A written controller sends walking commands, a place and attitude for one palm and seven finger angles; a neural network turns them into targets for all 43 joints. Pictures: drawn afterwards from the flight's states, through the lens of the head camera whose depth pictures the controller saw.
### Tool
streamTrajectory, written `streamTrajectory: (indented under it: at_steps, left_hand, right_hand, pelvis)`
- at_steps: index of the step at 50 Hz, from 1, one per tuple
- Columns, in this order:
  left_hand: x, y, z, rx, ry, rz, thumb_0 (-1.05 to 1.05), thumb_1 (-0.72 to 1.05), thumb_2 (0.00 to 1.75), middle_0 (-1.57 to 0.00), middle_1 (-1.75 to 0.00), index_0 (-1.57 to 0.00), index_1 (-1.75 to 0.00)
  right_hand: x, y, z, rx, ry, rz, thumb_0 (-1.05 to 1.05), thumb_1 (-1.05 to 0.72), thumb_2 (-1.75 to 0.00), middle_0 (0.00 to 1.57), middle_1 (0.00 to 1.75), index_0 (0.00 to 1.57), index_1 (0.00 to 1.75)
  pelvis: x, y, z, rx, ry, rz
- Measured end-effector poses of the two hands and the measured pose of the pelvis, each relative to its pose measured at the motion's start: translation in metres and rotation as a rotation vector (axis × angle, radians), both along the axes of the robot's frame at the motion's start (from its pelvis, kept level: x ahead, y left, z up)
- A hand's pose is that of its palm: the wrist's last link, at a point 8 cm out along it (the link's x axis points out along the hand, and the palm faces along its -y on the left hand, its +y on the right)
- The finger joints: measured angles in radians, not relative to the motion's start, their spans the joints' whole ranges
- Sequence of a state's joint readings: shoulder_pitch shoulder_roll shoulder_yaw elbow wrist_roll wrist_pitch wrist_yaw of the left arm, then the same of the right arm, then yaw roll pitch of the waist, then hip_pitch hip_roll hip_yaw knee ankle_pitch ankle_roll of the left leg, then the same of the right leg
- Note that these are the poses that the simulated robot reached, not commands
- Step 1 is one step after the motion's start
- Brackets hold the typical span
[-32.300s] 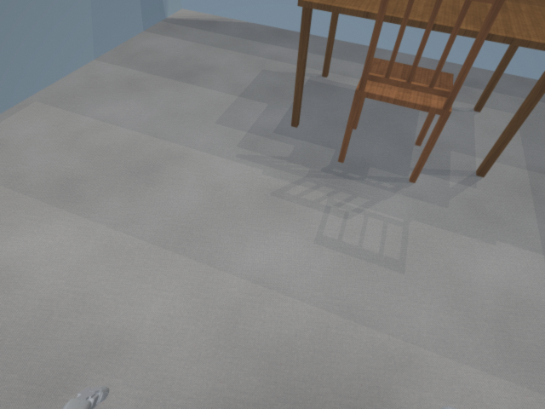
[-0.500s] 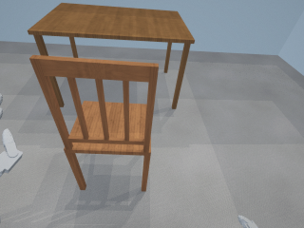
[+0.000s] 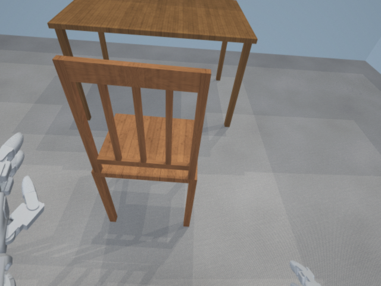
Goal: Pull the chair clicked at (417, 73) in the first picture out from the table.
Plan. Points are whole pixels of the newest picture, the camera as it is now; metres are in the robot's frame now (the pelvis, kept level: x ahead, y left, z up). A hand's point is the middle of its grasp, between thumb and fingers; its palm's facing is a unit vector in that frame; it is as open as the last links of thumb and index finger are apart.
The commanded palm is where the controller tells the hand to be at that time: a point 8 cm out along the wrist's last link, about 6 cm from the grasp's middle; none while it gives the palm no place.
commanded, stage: let the arm hang, fingers relaxed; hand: left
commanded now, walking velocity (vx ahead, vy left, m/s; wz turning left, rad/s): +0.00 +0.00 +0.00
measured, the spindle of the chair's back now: (140, 128) +0.60 +0.20 -0.06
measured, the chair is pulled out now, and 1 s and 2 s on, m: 0.63 0.63 0.63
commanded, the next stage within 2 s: look to check the result in 1.14 s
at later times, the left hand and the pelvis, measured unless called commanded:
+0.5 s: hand out of the picture +0.00 +0.20 -0.17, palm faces +0.08 -0.97 -0.21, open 7.0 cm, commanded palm none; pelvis +0.00 +0.01 +0.01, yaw +5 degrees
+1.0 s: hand out of the picture -0.02 +0.16 -0.16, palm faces +0.04 -0.98 -0.18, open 7.3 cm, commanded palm none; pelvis +0.00 +0.00 +0.01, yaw +3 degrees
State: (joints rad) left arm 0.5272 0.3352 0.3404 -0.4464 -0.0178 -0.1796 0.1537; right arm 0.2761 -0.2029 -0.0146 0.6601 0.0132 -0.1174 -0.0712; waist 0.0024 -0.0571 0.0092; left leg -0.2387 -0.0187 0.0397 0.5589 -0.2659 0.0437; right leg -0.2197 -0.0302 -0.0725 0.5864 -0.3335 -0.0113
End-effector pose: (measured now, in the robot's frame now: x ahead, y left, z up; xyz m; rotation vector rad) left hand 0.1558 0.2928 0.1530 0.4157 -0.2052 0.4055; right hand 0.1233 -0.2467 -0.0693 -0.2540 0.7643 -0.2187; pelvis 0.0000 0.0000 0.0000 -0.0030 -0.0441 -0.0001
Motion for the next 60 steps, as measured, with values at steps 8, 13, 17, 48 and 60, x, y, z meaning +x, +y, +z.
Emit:
streamTrajectory:
  at_steps: [8,13,17,48,60]
  left_hand:
    - [0.044,-0.001,-0.086,-0.081,0.427,-0.037,0.0,0.9,0.9,-0.2,-0.3,-0.2,-0.3]
    - [-0.009,-0.04,-0.218,-0.316,0.946,-0.029,0.0,0.91,0.9,-0.2,-0.3,-0.19,-0.3]
    - [-0.08,-0.078,-0.281,-0.5,1.247,-0.028,0.01,0.91,0.9,-0.2,-0.3,-0.2,-0.3]
    - [-0.178,-0.086,-0.285,-0.535,1.535,0.126,0.0,0.91,0.9,-0.2,-0.3,-0.2,-0.3]
    - [-0.176,-0.092,-0.286,-0.543,1.539,0.132,0.01,0.92,0.9,-0.2,-0.3,-0.2,-0.3]
  right_hand:
    - [0.022,0.013,-0.026,0.076,0.072,0.078,0.01,-0.9,-0.9,0.2,0.3,0.2,0.29]
    - [-0.004,0.023,-0.05,0.139,0.208,0.057,0.01,-0.9,-0.9,0.2,0.3,0.2,0.29]
    - [-0.044,0.027,-0.054,0.123,0.367,0.033,0.01,-0.9,-0.9,0.2,0.3,0.2,0.29]
    - [-0.133,0.038,-0.069,0.186,0.632,-0.038,0.01,-0.91,-0.9,0.2,0.3,0.2,0.29]
    - [-0.145,0.034,-0.068,0.19,0.665,-0.064,0.0,-0.91,-0.9,0.2,0.3,0.19,0.29]
  pelvis:
    - [0.001,0.01,-0.001,-0.003,0.059,0.056]
    - [0.002,0.006,-0.005,-0.008,0.023,0.076]
    - [0.004,0.004,-0.002,-0.006,0.012,0.074]
    - [-0.003,0.0,0.011,-0.001,0.025,0.053]
    - [-0.001,-0.008,0.011,-0.002,0.024,0.051]
